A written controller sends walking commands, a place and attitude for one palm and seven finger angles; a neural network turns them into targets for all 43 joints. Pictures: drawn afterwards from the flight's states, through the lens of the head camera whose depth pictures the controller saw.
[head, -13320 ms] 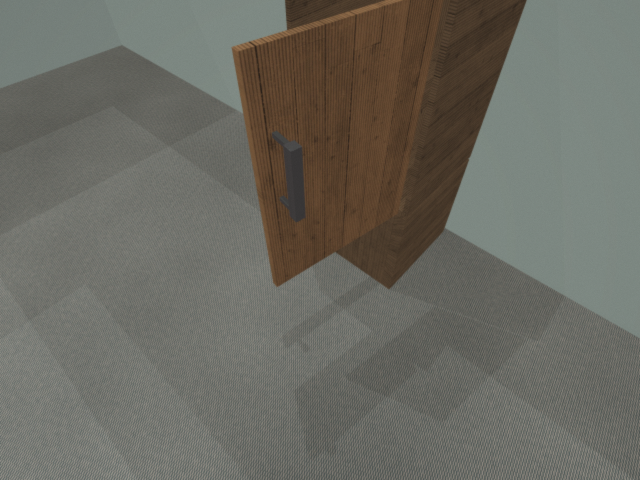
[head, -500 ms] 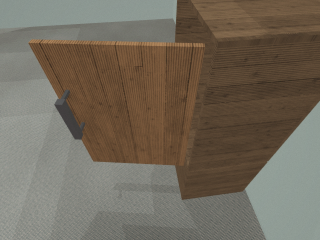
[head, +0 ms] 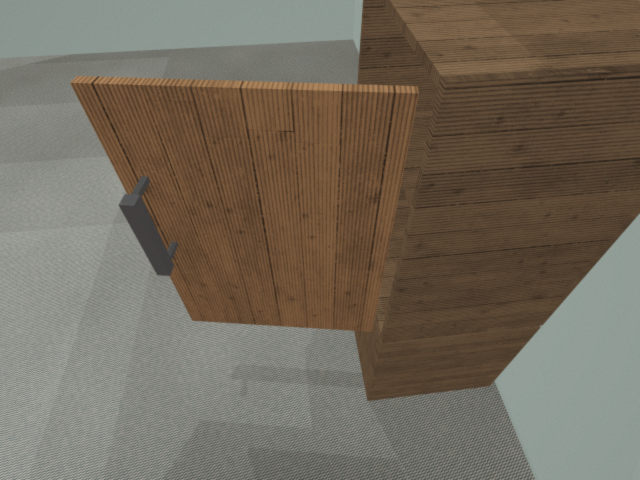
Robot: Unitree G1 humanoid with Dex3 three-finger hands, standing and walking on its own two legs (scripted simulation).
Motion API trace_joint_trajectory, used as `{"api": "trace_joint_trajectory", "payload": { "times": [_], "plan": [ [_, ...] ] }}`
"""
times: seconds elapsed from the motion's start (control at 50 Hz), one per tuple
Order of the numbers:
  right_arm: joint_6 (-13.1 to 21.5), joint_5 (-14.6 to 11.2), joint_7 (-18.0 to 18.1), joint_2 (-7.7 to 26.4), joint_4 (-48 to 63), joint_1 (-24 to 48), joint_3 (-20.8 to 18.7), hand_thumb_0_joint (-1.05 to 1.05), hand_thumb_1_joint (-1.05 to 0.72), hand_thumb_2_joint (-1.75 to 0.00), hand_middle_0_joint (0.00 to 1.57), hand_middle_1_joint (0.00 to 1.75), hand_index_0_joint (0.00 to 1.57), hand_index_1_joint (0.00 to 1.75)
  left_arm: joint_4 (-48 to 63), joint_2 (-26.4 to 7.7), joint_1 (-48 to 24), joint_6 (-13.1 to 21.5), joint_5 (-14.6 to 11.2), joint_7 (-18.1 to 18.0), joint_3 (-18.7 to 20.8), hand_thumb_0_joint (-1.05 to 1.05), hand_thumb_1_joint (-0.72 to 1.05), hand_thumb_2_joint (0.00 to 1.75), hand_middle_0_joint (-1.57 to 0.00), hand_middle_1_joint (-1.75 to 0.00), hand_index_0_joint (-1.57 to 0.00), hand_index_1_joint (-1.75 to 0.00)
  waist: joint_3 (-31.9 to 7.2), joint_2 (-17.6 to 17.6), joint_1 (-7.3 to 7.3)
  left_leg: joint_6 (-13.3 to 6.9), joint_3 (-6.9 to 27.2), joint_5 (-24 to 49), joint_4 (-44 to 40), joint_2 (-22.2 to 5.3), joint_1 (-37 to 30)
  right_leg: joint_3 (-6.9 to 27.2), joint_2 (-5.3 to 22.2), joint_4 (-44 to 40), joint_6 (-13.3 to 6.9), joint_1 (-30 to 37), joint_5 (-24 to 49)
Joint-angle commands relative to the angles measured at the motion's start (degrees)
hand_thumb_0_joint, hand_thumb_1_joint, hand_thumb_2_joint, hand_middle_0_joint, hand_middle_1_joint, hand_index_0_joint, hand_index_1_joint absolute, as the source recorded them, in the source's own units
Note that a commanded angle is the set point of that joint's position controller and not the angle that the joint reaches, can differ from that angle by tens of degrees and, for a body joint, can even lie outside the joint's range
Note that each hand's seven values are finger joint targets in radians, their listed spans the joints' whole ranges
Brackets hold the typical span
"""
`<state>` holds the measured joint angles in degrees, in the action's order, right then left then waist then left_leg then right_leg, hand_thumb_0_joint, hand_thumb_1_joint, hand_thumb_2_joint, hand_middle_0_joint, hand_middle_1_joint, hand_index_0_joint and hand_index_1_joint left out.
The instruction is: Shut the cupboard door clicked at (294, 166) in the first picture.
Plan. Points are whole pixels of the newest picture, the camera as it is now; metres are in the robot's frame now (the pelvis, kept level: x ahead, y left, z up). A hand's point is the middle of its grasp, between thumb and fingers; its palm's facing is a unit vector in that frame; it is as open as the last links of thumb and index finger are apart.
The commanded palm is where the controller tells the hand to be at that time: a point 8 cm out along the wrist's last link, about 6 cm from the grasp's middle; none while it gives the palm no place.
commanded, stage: shuffle to correct the standing spot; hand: left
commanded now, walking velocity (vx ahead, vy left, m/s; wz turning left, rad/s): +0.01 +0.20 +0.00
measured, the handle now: (154, 228) +0.47 +0.31 +0.01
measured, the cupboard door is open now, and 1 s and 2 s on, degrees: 79 79 79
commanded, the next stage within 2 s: come to a stop and stand still in 0.32 s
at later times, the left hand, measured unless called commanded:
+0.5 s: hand out of the picture +0.00 +0.27 -0.17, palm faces +0.06 -0.96 -0.29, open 7.4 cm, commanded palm none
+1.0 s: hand out of the picture +0.00 +0.27 -0.18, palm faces -0.01 -0.99 -0.17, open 7.4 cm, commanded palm none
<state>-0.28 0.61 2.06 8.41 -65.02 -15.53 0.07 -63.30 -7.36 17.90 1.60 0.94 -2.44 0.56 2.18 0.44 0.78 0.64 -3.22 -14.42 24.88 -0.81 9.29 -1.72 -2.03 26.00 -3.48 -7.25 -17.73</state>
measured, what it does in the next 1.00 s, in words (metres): steps to the left: right foot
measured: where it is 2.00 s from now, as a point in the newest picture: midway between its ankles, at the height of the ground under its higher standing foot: outside the picture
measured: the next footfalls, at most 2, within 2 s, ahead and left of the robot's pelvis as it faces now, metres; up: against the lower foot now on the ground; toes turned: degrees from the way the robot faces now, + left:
right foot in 0.50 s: -0.01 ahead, -0.02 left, +0.00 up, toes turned -6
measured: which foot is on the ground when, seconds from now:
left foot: down 0.00-1.00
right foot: down 0.00-0.26, up 0.28-0.48, down 0.50-1.00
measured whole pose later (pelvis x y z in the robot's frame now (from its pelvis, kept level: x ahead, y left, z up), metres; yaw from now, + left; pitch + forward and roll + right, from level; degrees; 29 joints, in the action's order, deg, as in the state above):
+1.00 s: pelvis -0.01 +0.10 +0.00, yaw -2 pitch -1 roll +0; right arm 0.6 0.5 2.4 7.8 -65.1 -13.2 -0.7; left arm -63.5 -9.2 15.1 0.0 1.1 -1.7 1.0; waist 4.1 -2.4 0.2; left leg -1.3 -5.3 -10.5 23.1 -0.3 11.6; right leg -3.9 2.6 23.9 0.9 -6.8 -15.9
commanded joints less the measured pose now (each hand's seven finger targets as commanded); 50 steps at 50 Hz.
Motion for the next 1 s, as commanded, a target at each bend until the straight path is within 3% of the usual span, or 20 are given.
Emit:
{"api": "trace_joint_trajectory", "payload": {
  "times": [0.0,0.1,0.14,0.18,0.24,0.28,0.34,0.42,0.44,0.46,0.48,0.54,0.58,0.62,0.64,0.66,0.68,0.8,0.96,0.98],
  "plan": [
    [-0.38,0.13,-0.2,4.1,3.93,-1.75,-1.55,0.0,-0.9,-0.9,0.2,0.3,0.2,0.3,2.08,-10.42,5.42,-0.23,0.01,-0.99,2.73,0.0,0.9,0.9,-0.2,-0.3,-0.2,-0.3,2.94,-6.67,1.24,0.32,0.42,-3.11,5.33,-1.16,8.63,16.72,19.05,-6.07,-5.44,1.0,26.54],
    [-0.65,0.19,-0.89,4.53,6.99,0.78,-2.6,0.0,-0.9,-0.9,0.2,0.3,0.2,0.3,3.91,-11.95,4.72,-0.65,0.74,-1.17,4.36,0.0,0.9,0.9,-0.2,-0.3,-0.2,-0.3,3.7,-7.55,1.8,0.42,1.97,-9.01,12.63,-1.15,13.11,18.57,22.7,-4.6,-9.06,-0.5,29.15],
    [-0.48,0.06,-1.23,4.26,7.16,-1.09,-2.75,0.0,-0.9,-0.9,0.2,0.3,0.2,0.3,5.0,-12.6,2.47,-0.89,0.72,-0.95,4.67,0.0,0.9,0.9,-0.2,-0.3,-0.2,-0.3,1.71,-8.28,0.48,0.58,0.36,-3.94,5.73,-0.1,7.07,14.41,20.28,-0.9,-6.72,-3.19,29.8],
    [-0.25,0.25,-1.29,5.07,6.49,-4.19,-2.97,0.0,-0.9,-0.9,0.2,0.3,0.2,0.3,6.33,-12.17,0.32,-1.49,0.44,-0.58,4.69,0.0,0.9,0.9,-0.2,-0.3,-0.2,-0.3,1.13,-4.73,-1.01,-0.06,-0.62,4.94,-0.33,-0.39,-2.86,9.67,15.22,3.6,-3.21,-11.47,18.5],
    [-0.76,1.01,-1.33,10.31,7.97,-5.95,-4.12,0.0,-0.9,-0.9,0.2,0.3,0.2,0.3,8.04,-7.15,-1.1,-3.18,0.64,-0.63,4.06,0.0,0.9,0.9,-0.2,-0.3,-0.2,-0.3,1.78,13.99,-2.15,-10.06,15.65,3.84,-10.16,-15.08,1.69,-2.68,3.79,25.23,2.04,-18.29,-16.58],
    [-0.76,1.03,-1.18,9.49,9.97,-2.8,-3.47,0.0,-0.9,-0.9,0.2,0.3,0.2,0.3,8.49,-6.09,-1.48,-3.26,0.59,-0.5,3.76,0.0,0.9,0.9,-0.2,-0.3,-0.2,-0.3,1.67,8.25,-1.14,-14.64,18.36,0.51,-11.65,-16.62,5.84,0.21,5.47,38.2,0.86,-20.02,-16.27],
    [-0.89,1.61,-1.38,9.19,12.01,2.35,-3.11,0.0,-0.9,-0.9,0.2,0.3,0.2,0.3,7.68,-4.7,2.15,-3.21,0.58,-0.14,3.11,0.0,0.9,0.9,-0.2,-0.3,-0.2,-0.3,-0.3,5.27,1.2,-12.42,11.64,2.02,-10.46,-12.64,8.78,-2.83,6.68,31.88,1.23,-14.5,-12.94],
    [-0.97,1.16,-1.43,8.44,11.11,0.55,-2.97,0.0,-0.9,-0.9,0.2,0.3,0.2,0.3,6.72,-3.87,7.04,-2.35,0.7,0.12,2.53,0.0,0.9,0.9,-0.2,-0.3,-0.2,-0.3,-1.82,1.3,2.73,-9.33,7.93,-0.2,-4.98,-8.72,9.7,-4.26,5.8,5.21,1.36,-2.7,-3.33],
    [-0.61,0.67,-1.62,6.87,11.04,-0.01,-2.68,0.0,-0.9,-0.9,0.2,0.3,0.2,0.3,6.2,-5.57,8.48,-1.72,1.0,-0.05,2.63,0.0,0.9,0.9,-0.2,-0.3,-0.2,-0.3,-1.88,-4.49,3.08,-6.36,5.39,-4.21,-0.01,-5.55,13.22,1.58,9.49,-4.08,0.13,2.27,-1.39],
    [-0.39,0.21,-1.81,4.1,11.5,0.06,-2.36,0.0,-0.9,-0.9,0.2,0.3,0.2,0.3,6.23,-9.94,8.4,-0.96,1.35,-0.24,3.25,0.0,0.9,0.9,-0.2,-0.3,-0.2,-0.3,-0.36,-16.04,2.82,-2.25,0.14,-8.39,9.48,0.31,20.41,18.37,21.23,-11.58,-4.42,4.85,-3.01],
    [-0.4,0.91,-2.06,5.65,12.06,1.78,-2.56,0.0,-0.9,-0.9,0.2,0.3,0.2,0.3,6.76,-12.36,6.59,-0.72,0.82,0.03,3.36,0.0,0.9,0.9,-0.2,-0.3,-0.2,-0.3,0.51,-12.09,2.41,-0.73,0.71,-12.16,16.49,0.37,18.47,22.89,27.65,-14.48,-8.94,-1.1,-2.4],
    [0.0,0.82,-2.2,4.91,9.73,1.8,-2.37,0.0,-0.9,-0.9,0.2,0.3,0.2,0.3,6.61,-9.28,0.95,0.49,0.78,0.24,2.74,0.0,0.9,0.9,-0.2,-0.3,-0.2,-0.3,4.13,-15.27,-0.08,-0.69,2.08,-8.36,19.24,-1.82,16.23,12.1,19.89,-10.79,-7.47,-4.41,12.44],
    [0.7,0.44,-1.96,2.74,7.35,-0.54,-1.68,0.0,-0.9,-0.9,0.2,0.3,0.2,0.3,6.19,-8.61,-0.02,0.32,0.74,0.4,2.59,0.0,0.9,0.9,-0.2,-0.3,-0.2,-0.3,2.73,-10.89,-1.15,-0.23,0.01,-3.36,7.2,-0.99,7.48,5.25,15.36,-5.16,-4.94,-5.11,19.62],
    [2.24,0.48,-1.41,3.55,4.44,-4.19,-1.26,0.0,-0.9,-0.9,0.2,0.3,0.2,0.3,4.88,-7.19,1.56,0.1,-0.06,0.68,2.0,0.0,0.9,0.9,-0.2,-0.3,-0.2,-0.3,-1.61,-1.88,-1.29,-0.88,2.8,17.93,-2.74,-3.17,-4.15,0.86,9.48,3.49,-0.01,-6.91,17.33],
    [2.59,0.67,-0.94,6.06,3.9,-4.46,-1.46,0.0,-0.9,-0.9,0.2,0.3,0.2,0.3,4.55,-5.98,2.96,-0.31,-0.22,0.64,1.83,0.0,0.9,0.9,-0.2,-0.3,-0.2,-0.3,-2.87,4.48,-0.22,-2.95,6.65,27.21,-2.38,-7.6,-4.83,-0.31,7.13,4.38,2.05,-6.7,8.34],
    [2.31,0.59,-0.58,6.8,3.68,-3.53,-1.59,0.0,-0.9,-0.9,0.2,0.3,0.2,0.3,4.24,-5.24,3.27,-0.8,0.02,0.55,1.69,0.0,0.9,0.9,-0.2,-0.3,-0.2,-0.3,-0.69,5.01,0.1,-4.51,7.98,27.47,-2.89,-9.92,-1.64,-0.54,5.9,3.17,2.83,-5.73,0.78],
    [2.33,0.31,-0.26,6.58,3.07,-1.92,-1.3,0.0,-0.9,-0.9,0.2,0.3,0.2,0.3,2.85,-4.78,3.56,-1.28,-0.19,0.49,1.5,0.0,0.9,0.9,-0.2,-0.3,-0.2,-0.3,-0.16,8.17,0.55,-5.44,9.86,25.98,-5.08,-10.73,0.16,-1.17,6.27,2.85,3.45,-4.32,-0.15],
    [2.31,-0.17,0.63,5.53,2.15,-1.18,-1.58,0.0,-0.9,-0.9,0.2,0.3,0.2,0.3,0.76,-5.84,3.51,-1.24,-0.25,0.46,1.08,0.0,0.9,0.9,-0.2,-0.3,-0.2,-0.3,-1.86,2.64,0.1,-3.46,5.67,29.48,-3.64,-7.66,-4.53,0.22,8.08,-2.84,3.27,-2.32,12.07],
    [1.83,-0.16,0.1,4.38,1.5,-0.92,-1.57,0.0,-0.9,-0.9,0.2,0.3,0.2,0.3,0.76,-5.66,2.93,-1.14,0.02,0.61,0.78,0.0,0.9,0.9,-0.2,-0.3,-0.2,-0.3,0.23,0.0,-0.08,-2.36,4.98,11.06,-6.96,-6.4,-0.98,1.15,8.35,-6.77,2.81,-2.6,8.03],
    [1.95,-0.58,-0.35,9.3,5.28,1.01,-2.13,0.0,-0.9,-0.9,0.2,0.3,0.2,0.3,0.85,-7.29,4.12,-0.44,1.05,-1.7,-0.07,0.0,0.9,0.9,-0.2,-0.3,-0.2,-0.3,-0.91,4.77,-0.38,-1.28,4.27,26.82,4.72,-7.78,-0.94,3.81,9.5,-5.04,2.69,-5.38,19.08]
  ]
}}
